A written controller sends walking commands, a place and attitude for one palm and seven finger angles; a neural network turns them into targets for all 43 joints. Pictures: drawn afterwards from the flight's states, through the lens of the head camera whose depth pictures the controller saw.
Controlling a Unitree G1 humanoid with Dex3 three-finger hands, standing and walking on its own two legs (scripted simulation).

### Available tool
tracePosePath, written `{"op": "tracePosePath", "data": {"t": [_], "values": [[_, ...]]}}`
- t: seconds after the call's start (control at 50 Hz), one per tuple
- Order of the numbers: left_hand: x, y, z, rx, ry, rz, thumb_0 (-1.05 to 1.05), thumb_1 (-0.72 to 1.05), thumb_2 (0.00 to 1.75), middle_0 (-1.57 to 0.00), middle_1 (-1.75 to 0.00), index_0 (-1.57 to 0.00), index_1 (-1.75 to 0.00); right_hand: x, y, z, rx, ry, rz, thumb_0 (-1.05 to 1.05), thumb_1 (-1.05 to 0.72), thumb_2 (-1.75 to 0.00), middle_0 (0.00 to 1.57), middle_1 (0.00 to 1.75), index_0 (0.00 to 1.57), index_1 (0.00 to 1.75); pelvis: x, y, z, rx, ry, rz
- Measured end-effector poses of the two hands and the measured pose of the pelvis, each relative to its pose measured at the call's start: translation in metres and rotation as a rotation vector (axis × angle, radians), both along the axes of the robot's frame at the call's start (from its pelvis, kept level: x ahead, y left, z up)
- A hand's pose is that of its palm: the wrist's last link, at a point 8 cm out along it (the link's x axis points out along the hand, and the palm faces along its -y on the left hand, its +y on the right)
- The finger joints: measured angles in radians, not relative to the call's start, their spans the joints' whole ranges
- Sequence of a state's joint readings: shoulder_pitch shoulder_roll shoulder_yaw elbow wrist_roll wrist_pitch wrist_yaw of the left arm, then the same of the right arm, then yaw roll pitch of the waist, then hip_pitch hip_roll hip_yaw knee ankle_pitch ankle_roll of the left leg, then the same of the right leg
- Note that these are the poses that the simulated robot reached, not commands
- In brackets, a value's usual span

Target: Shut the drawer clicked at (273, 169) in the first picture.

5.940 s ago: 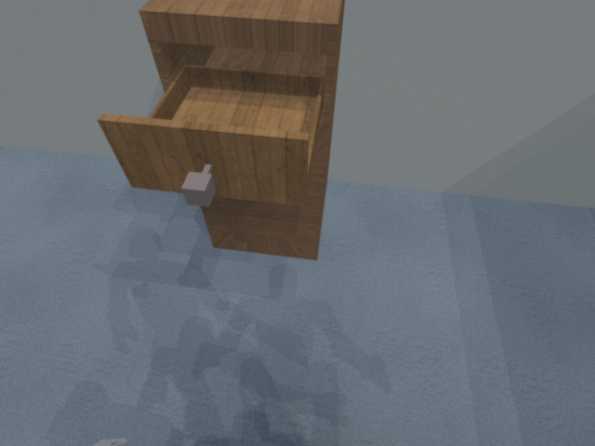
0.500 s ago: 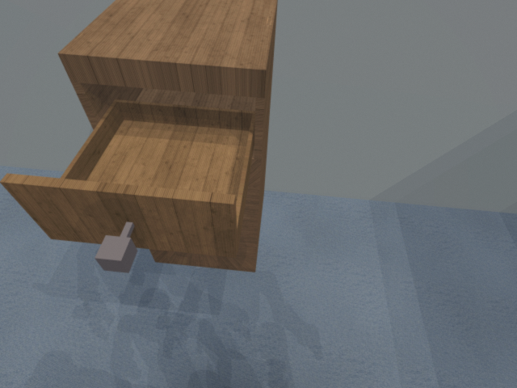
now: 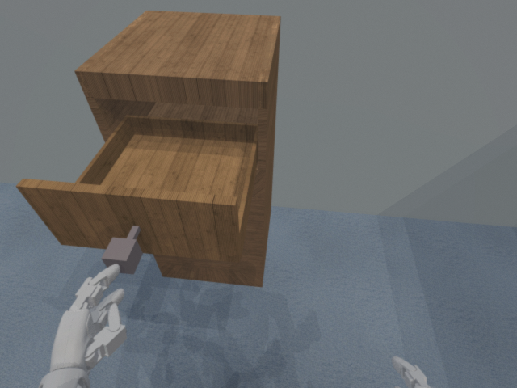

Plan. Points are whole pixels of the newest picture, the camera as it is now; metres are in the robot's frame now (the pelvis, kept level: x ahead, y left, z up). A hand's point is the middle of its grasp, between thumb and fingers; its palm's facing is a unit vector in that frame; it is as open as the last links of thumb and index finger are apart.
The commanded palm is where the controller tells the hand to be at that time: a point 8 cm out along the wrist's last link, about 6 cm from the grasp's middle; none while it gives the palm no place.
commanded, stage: raise the hand and make a fist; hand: left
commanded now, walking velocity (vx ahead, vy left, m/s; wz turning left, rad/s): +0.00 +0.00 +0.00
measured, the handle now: (128, 245) +0.36 +0.25 +0.00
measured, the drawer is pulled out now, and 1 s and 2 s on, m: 0.30 0.30 0.30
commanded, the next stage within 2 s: bring the fist close to the handle in 1.70 s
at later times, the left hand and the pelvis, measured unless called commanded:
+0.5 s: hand (112, 343) +0.19 +0.23 +0.00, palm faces -0.12 -0.99 -0.07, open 4.5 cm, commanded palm +0.15 +0.29 +0.02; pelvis -0.01 -0.03 -0.06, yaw +0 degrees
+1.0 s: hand (87, 330) +0.19 +0.23 +0.06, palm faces -0.03 -0.99 -0.10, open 3.1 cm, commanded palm +0.15 +0.29 +0.07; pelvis +0.01 +0.01 -0.03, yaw +0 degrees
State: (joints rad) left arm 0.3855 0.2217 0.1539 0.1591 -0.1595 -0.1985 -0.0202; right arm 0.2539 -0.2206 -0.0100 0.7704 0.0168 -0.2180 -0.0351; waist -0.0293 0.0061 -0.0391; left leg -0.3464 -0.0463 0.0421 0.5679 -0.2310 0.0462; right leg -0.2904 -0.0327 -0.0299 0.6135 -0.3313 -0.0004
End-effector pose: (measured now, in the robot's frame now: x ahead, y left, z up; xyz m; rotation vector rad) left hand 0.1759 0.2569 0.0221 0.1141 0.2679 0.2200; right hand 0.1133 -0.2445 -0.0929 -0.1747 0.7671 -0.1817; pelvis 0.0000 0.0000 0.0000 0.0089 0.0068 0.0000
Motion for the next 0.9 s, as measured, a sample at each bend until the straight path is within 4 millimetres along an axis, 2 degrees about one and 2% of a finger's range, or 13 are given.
{"op": "tracePosePath", "data": {"t": [0.04,0.1,0.18,0.22,0.32,0.38,0.44,0.5,0.56,0.64,0.72,0.82,0.9], "values": [[0.007,-0.003,0.008,-0.003,-0.123,-0.071,0.01,0.91,0.9,-0.29,-0.4,-0.29,-0.39,0.014,-0.002,0.001,0.009,-0.073,0.006,0.01,-0.9,-0.9,0.2,0.3,0.2,0.3,-0.006,-0.006,-0.009,-0.002,0.043,-0.007],[0.002,-0.001,-0.011,-0.009,-0.189,-0.178,0.01,0.91,0.9,-0.34,-0.46,-0.34,-0.45,0.033,-0.009,0.001,0.002,-0.16,0.03,0.01,-0.9,-0.9,0.21,0.3,0.2,0.3,-0.016,-0.017,-0.028,-0.002,0.101,-0.015],[-0.03,0.009,-0.052,-0.052,-0.104,-0.251,0.01,0.9,0.9,-0.42,-0.54,-0.42,-0.53,0.05,-0.027,-0.002,-0.05,-0.232,0.085,0.01,-0.9,-0.9,0.21,0.3,0.2,0.3,-0.023,-0.029,-0.052,-0.014,0.156,-0.01],[-0.046,0.015,-0.058,-0.066,-0.092,-0.235,0.01,0.9,0.9,-0.46,-0.58,-0.46,-0.57,0.056,-0.035,-0.005,-0.084,-0.241,0.105,0.01,-0.9,-0.9,0.21,0.3,0.2,0.3,-0.022,-0.033,-0.06,-0.027,0.167,-0.003],[-0.055,0.024,-0.028,-0.009,-0.264,-0.174,0.02,0.9,0.9,-0.56,-0.68,-0.55,-0.68,0.063,-0.041,-0.016,-0.127,-0.226,0.122,0.01,-0.9,-0.9,0.2,0.3,0.2,0.3,-0.016,-0.036,-0.069,-0.058,0.161,0.017],[-0.038,0.027,-0.016,-0.002,-0.311,-0.197,0.02,0.9,0.9,-0.62,-0.75,-0.61,-0.74,0.062,-0.037,-0.025,-0.114,-0.209,0.117,0.01,-0.9,-0.9,0.2,0.3,0.2,0.3,-0.014,-0.036,-0.069,-0.068,0.157,0.025],[-0.013,0.026,-0.019,-0.043,-0.222,-0.27,0.02,0.9,0.9,-0.67,-0.81,-0.67,-0.81,0.057,-0.03,-0.028,-0.083,-0.192,0.093,0.01,-0.9,-0.9,0.2,0.3,0.2,0.3,-0.012,-0.034,-0.065,-0.064,0.161,0.018],[0.004,0.024,-0.02,-0.071,-0.111,-0.334,0.02,0.9,0.9,-0.73,-0.88,-0.73,-0.87,0.049,-0.024,-0.025,-0.055,-0.178,0.059,0.01,-0.9,-0.9,0.2,0.3,0.2,0.3,-0.008,-0.03,-0.058,-0.054,0.167,0.001],[0.011,0.028,-0.006,-0.064,-0.107,-0.331,0.02,0.9,0.9,-0.79,-0.94,-0.79,-0.93,0.041,-0.02,-0.018,-0.041,-0.168,0.023,0.01,-0.9,-0.9,0.21,0.3,0.2,0.3,-0.002,-0.024,-0.049,-0.047,0.171,-0.017],[0.005,0.041,0.017,-0.039,-0.186,-0.251,0.02,0.9,0.9,-0.87,-1.03,-0.87,-1.02,0.036,-0.015,-0.011,-0.039,-0.155,-0.004,0.01,-0.9,-0.9,0.21,0.3,0.2,0.3,0.005,-0.016,-0.042,-0.046,0.172,-0.025],[-0.009,0.048,0.014,-0.052,-0.164,-0.206,0.02,0.9,0.9,-0.95,-1.12,-0.95,-1.11,0.043,-0.008,-0.007,-0.048,-0.163,0.013,0.01,-0.9,-0.9,0.21,0.3,0.2,0.3,0.008,-0.005,-0.04,-0.055,0.17,-0.013],[-0.019,0.035,0.002,-0.089,-0.112,-0.258,0.02,0.91,0.9,-1.05,-1.22,-1.05,-1.22,0.061,0.007,0.002,-0.067,-0.211,0.072,0.01,-0.9,-0.9,0.2,0.3,0.2,0.3,0.007,0.006,-0.04,-0.065,0.159,0.0],[-0.015,0.025,0.019,-0.061,-0.203,-0.297,0.02,0.9,0.9,-1.13,-1.31,-1.13,-1.3,0.075,0.024,0.012,-0.062,-0.258,0.113,0.01,-0.9,-0.9,0.2,0.3,0.2,0.3,0.006,0.012,-0.039,-0.068,0.14,0.004]]}}
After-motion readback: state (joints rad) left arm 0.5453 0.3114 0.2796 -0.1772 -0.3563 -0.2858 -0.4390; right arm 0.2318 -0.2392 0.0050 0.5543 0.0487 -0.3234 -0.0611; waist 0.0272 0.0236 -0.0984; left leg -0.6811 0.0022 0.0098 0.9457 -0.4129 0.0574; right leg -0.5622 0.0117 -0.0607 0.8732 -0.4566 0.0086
